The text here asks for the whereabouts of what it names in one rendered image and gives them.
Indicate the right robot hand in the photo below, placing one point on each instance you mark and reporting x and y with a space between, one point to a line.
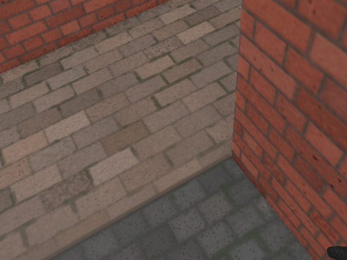
337 252

